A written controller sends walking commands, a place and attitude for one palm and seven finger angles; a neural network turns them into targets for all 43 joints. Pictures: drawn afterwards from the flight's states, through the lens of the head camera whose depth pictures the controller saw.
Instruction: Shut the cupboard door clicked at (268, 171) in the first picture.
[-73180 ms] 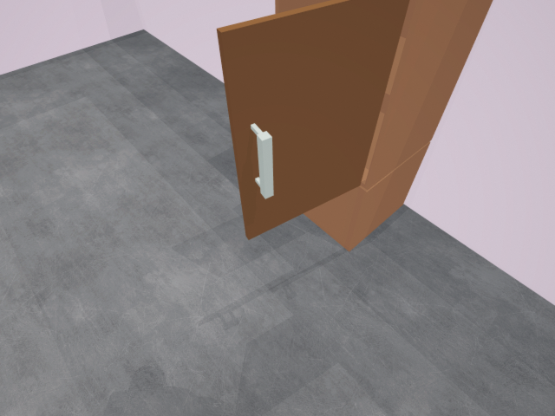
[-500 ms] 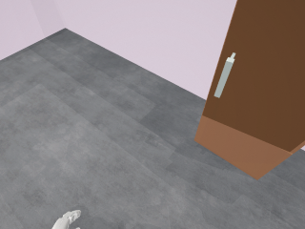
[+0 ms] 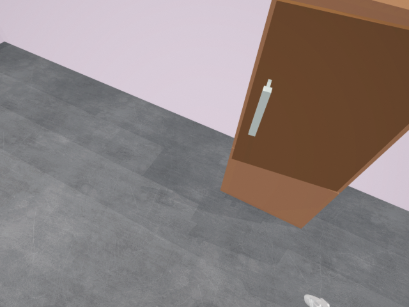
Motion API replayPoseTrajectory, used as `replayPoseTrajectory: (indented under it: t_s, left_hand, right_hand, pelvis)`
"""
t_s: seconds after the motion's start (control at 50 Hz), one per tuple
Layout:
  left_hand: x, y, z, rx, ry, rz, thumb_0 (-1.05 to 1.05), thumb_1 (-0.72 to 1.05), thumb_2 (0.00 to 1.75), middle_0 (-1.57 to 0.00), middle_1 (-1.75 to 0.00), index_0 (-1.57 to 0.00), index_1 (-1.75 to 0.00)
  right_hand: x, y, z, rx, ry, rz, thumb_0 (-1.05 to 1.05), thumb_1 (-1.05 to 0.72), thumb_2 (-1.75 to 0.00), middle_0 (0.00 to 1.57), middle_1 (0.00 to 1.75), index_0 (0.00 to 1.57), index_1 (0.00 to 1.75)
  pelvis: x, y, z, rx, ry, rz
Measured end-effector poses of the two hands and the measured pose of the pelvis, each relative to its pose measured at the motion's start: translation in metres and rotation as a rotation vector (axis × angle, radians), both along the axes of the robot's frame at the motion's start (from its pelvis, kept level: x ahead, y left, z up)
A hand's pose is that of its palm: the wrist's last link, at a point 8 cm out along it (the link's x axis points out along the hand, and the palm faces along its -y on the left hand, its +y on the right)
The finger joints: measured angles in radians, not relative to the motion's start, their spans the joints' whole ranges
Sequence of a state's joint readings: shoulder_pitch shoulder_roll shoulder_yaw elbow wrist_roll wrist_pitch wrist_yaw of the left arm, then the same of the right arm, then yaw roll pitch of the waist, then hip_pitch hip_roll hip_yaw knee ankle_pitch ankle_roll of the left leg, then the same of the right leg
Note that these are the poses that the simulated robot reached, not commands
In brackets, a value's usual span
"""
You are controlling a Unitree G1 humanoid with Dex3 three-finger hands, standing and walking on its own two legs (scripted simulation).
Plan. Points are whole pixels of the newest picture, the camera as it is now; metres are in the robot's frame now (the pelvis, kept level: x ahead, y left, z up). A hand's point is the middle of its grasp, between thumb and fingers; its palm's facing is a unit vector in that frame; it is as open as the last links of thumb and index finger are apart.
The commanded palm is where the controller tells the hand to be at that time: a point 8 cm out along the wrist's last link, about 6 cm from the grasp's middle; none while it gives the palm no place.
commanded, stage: turn to face it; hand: left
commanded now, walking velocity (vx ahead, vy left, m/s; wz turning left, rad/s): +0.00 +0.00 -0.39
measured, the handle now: (260, 108) +0.65 -0.11 -0.03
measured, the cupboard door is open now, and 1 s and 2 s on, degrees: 8 8 8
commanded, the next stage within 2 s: take the last steps up to it in 0.24 s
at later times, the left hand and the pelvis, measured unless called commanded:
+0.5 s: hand (141, 299) +0.15 +0.14 -0.14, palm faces -0.18 -0.95 -0.24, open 7.4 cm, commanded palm none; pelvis +0.02 -0.03 +0.01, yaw -10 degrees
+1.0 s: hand (168, 258) +0.24 +0.10 -0.16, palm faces -0.28 -0.95 -0.16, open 7.4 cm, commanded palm none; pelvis +0.13 -0.07 +0.01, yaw -17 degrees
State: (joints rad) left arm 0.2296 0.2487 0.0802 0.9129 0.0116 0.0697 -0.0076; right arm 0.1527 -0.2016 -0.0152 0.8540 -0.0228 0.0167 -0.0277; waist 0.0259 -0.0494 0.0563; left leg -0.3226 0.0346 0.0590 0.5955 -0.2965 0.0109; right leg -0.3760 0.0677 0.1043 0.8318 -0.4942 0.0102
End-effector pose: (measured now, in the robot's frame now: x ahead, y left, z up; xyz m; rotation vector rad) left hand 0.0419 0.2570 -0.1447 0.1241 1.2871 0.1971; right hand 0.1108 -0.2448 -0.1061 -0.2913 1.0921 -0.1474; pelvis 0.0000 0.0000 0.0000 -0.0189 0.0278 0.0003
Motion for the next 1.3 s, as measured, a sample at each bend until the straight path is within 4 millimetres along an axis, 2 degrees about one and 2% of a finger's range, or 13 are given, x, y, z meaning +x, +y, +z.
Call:
replayPoseTrajectory:
  t_s: [0.1,0.2,0.36,0.44,0.56,0.72,0.78,0.86,0.96,1.04,1.12,1.18,1.3]
  left_hand:
    - [0.022,0.013,0.01,-0.001,0.001,-0.061,0.01,0.9,0.9,-0.2,-0.29,-0.2,-0.3]
    - [0.048,0.01,0.018,0.012,-0.008,-0.129,0.01,0.91,0.9,-0.2,-0.29,-0.2,-0.3]
    - [0.1,-0.035,0.024,0.043,-0.082,-0.263,0.01,0.91,0.9,-0.2,-0.29,-0.2,-0.3]
    - [0.109,-0.059,0.03,0.049,-0.114,-0.296,0.01,0.91,0.9,-0.2,-0.29,-0.2,-0.3]
    - [0.105,-0.076,0.032,0.02,-0.083,-0.285,0.01,0.9,0.9,-0.2,-0.3,-0.2,-0.3]
    - [0.099,-0.068,0.0,-0.035,0.029,-0.249,0.01,0.9,0.9,-0.2,-0.3,-0.2,-0.3]
    - [0.107,-0.065,-0.011,-0.045,0.088,-0.271,0.01,0.91,0.9,-0.2,-0.3,-0.2,-0.3]
    - [0.137,-0.072,-0.003,-0.05,0.097,-0.315,0.01,0.91,0.9,-0.2,-0.29,-0.2,-0.3]
    - [0.186,-0.095,0.012,-0.043,0.038,-0.34,0.01,0.91,0.9,-0.2,-0.29,-0.2,-0.3]
    - [0.226,-0.126,0.016,-0.027,0.009,-0.389,0.01,0.91,0.9,-0.2,-0.29,-0.2,-0.3]
    - [0.263,-0.165,0.011,0.003,-0.037,-0.436,0.01,0.91,0.9,-0.2,-0.29,-0.2,-0.3]
    - [0.278,-0.193,0.012,0.023,-0.069,-0.449,0.01,0.91,0.9,-0.2,-0.29,-0.2,-0.3]
    - [0.283,-0.223,0.026,0.013,-0.091,-0.423,0.01,0.9,0.9,-0.2,-0.29,-0.2,-0.3]
  right_hand:
    - [-0.027,0.006,0.008,-0.012,0.049,-0.05,0.01,-0.91,-0.9,0.2,0.3,0.21,0.3]
    - [-0.061,0.002,0.003,0.004,0.112,-0.137,0.01,-0.91,-0.9,0.2,0.3,0.21,0.3]
    - [-0.126,-0.019,-0.031,0.077,0.222,-0.293,0.01,-0.91,-0.9,0.2,0.3,0.21,0.3]
    - [-0.144,-0.03,-0.042,0.099,0.281,-0.347,0.01,-0.91,-0.9,0.2,0.3,0.2,0.3]
    - [-0.125,-0.037,-0.028,0.112,0.25,-0.345,0.01,-0.91,-0.9,0.2,0.3,0.2,0.3]
    - [-0.058,-0.04,-0.019,0.056,0.135,-0.316,0.01,-0.91,-0.9,0.2,0.3,0.2,0.3]
    - [-0.044,-0.039,-0.016,0.031,0.094,-0.326,0.01,-0.91,-0.9,0.2,0.3,0.2,0.3]
    - [-0.048,-0.04,-0.006,0.026,0.124,-0.36,0.0,-0.91,-0.9,0.2,0.3,0.2,0.3]
    - [-0.064,-0.044,-0.004,0.058,0.236,-0.402,0.0,-0.91,-0.9,0.2,0.3,0.21,0.3]
    - [-0.074,-0.057,-0.012,0.098,0.305,-0.458,0.01,-0.91,-0.9,0.2,0.3,0.21,0.3]
    - [-0.076,-0.08,-0.033,0.143,0.36,-0.506,0.01,-0.91,-0.9,0.2,0.3,0.21,0.3]
    - [-0.067,-0.102,-0.047,0.165,0.386,-0.523,0.01,-0.91,-0.9,0.2,0.3,0.2,0.3]
    - [-0.017,-0.134,-0.042,0.158,0.317,-0.474,0.01,-0.91,-0.9,0.2,0.3,0.2,0.3]
  pelvis:
    - [0.004,0.007,0.011,-0.022,0.001,-0.047]
    - [0.007,0.008,0.014,-0.024,0.006,-0.098]
    - [0.013,-0.015,0.001,0.016,-0.005,-0.161]
    - [0.017,-0.024,0.0,0.011,-0.007,-0.177]
    - [0.032,-0.035,0.011,0.024,-0.005,-0.188]
    - [0.068,-0.035,0.0,-0.004,-0.007,-0.217]
    - [0.081,-0.035,-0.004,0.004,-0.012,-0.249]
    - [0.098,-0.043,0.006,0.0,-0.01,-0.269]
    - [0.119,-0.061,0.015,-0.008,-0.005,-0.288]
    - [0.136,-0.085,0.013,-0.001,-0.005,-0.308]
    - [0.155,-0.118,-0.002,0.024,-0.013,-0.317]
    - [0.163,-0.135,-0.007,0.023,-0.013,-0.319]
    - [0.167,-0.146,0.007,0.049,-0.018,-0.303]
